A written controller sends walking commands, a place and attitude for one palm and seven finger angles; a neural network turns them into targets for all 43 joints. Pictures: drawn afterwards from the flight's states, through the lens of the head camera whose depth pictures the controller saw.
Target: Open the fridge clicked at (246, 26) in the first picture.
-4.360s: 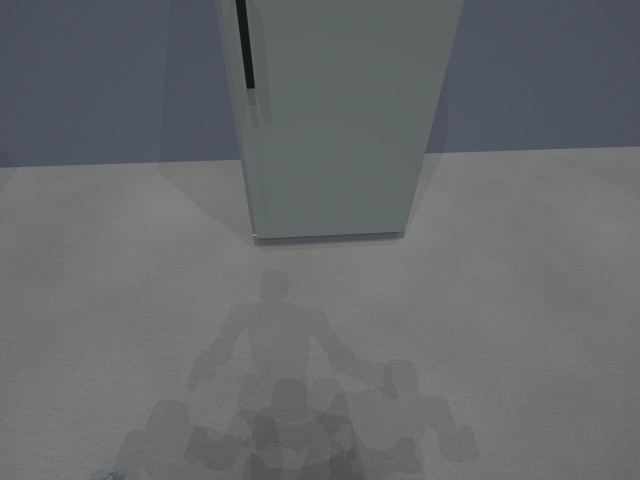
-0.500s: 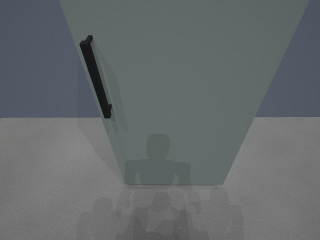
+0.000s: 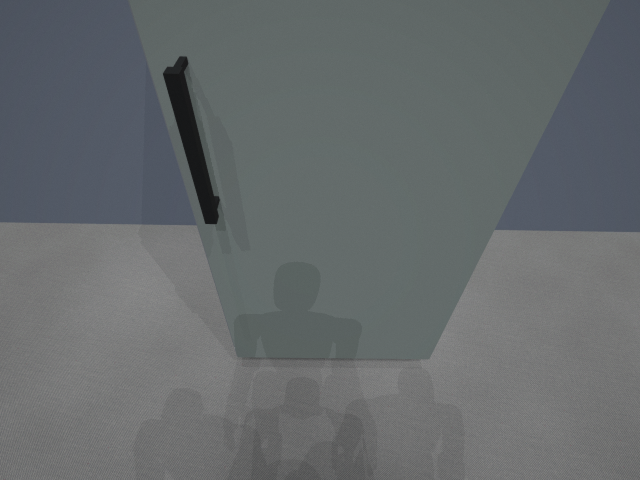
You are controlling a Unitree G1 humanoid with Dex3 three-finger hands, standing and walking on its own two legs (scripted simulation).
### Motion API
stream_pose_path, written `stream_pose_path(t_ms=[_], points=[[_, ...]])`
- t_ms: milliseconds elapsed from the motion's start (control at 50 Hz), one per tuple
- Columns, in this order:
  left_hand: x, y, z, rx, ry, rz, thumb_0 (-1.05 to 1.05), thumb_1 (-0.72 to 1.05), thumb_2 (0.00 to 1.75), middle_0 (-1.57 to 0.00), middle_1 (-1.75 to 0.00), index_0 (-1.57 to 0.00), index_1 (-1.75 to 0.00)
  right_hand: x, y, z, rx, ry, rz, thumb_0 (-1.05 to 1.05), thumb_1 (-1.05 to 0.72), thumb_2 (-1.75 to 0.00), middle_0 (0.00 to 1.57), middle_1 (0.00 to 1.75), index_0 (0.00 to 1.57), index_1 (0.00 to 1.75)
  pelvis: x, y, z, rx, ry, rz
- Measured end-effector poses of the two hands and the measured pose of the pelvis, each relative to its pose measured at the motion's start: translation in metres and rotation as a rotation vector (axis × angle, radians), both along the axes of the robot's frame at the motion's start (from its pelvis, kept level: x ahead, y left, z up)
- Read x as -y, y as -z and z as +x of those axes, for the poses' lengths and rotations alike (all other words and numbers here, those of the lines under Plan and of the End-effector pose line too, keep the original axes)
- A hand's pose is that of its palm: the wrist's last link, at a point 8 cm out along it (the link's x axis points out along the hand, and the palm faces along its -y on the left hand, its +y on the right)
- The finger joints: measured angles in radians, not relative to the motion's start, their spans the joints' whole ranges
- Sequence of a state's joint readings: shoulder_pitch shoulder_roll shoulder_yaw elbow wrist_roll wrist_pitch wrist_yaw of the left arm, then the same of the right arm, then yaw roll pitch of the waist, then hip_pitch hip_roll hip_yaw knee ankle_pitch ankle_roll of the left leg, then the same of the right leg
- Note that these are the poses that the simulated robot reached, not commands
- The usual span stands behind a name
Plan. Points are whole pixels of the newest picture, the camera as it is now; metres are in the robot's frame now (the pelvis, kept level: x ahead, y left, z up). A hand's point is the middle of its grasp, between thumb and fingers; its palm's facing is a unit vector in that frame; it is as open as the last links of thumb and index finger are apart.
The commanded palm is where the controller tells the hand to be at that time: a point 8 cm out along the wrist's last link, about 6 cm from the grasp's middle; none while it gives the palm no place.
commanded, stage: come to a stop and stand still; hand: left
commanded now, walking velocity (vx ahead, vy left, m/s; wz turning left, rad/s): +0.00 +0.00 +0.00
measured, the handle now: (198, 150) +0.56 +0.23 +0.12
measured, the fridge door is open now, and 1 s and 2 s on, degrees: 0 0 0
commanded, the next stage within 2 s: look again from close up in 1.06 s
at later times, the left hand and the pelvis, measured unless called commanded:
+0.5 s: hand out of the picture +0.00 +0.19 -0.18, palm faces +0.02 -0.98 -0.18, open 7.4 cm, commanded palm none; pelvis +0.02 +0.03 -0.01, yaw +0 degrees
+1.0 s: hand out of the picture +0.10 +0.22 -0.17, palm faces +0.00 -0.97 -0.25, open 7.4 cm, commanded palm none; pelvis +0.05 +0.03 +0.00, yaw +0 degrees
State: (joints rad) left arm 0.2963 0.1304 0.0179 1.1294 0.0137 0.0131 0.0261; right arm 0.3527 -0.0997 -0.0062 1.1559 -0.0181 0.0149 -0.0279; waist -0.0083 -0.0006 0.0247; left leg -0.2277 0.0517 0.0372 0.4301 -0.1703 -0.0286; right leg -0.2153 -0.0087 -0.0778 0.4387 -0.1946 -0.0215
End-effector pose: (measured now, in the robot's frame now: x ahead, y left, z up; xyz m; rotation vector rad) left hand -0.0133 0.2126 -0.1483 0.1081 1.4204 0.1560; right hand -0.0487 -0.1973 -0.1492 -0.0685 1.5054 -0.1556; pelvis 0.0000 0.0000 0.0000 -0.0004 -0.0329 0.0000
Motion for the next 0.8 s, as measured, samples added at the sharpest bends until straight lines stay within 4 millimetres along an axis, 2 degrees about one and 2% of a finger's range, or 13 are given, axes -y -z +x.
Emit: stream_pose_path(t_ms=[220,440,520,640,800], points=[[-0.001,0.003,-0.012,-0.032,-0.018,-0.029,0.01,0.91,0.9,-0.2,-0.3,-0.2,-0.3,-0.012,-0.002,0.022,0.045,-0.011,-0.011,0.0,-0.91,-0.89,0.2,0.3,0.2,0.3,-0.012,0.0,0.005,-0.016,-0.001,0.001],[-0.013,0.001,-0.001,-0.029,0.005,-0.007,0.01,0.91,0.9,-0.2,-0.3,-0.2,-0.3,-0.005,-0.002,0.053,0.087,-0.037,-0.036,0.01,-0.92,-0.89,0.2,0.3,0.2,0.3,-0.021,0.001,0.015,-0.024,0.002,-0.009],[-0.028,0.003,0.013,-0.003,0.031,0.014,0.01,0.91,0.9,-0.2,-0.3,-0.2,-0.3,-0.004,0.003,0.069,0.143,-0.05,-0.042,0.01,-0.92,-0.9,0.2,0.3,0.2,0.3,-0.028,0.007,0.022,-0.031,-0.005,-0.01],[-0.051,-0.004,0.05,0.081,0.041,0.065,0.01,0.91,0.9,-0.2,-0.3,-0.2,-0.3,-0.009,0.005,0.091,0.197,-0.068,-0.042,0.01,-0.93,-0.89,0.2,0.3,0.2,0.3,-0.035,0.007,0.035,-0.024,-0.005,0.0],[-0.064,-0.014,0.09,0.164,0.067,0.102,0.01,0.91,0.9,-0.2,-0.3,-0.2,-0.3,-0.003,0.002,0.116,0.236,-0.085,-0.05,0.01,-0.92,-0.89,0.2,0.3,0.2,0.3,-0.034,0.005,0.044,-0.013,0.001,0.01]])
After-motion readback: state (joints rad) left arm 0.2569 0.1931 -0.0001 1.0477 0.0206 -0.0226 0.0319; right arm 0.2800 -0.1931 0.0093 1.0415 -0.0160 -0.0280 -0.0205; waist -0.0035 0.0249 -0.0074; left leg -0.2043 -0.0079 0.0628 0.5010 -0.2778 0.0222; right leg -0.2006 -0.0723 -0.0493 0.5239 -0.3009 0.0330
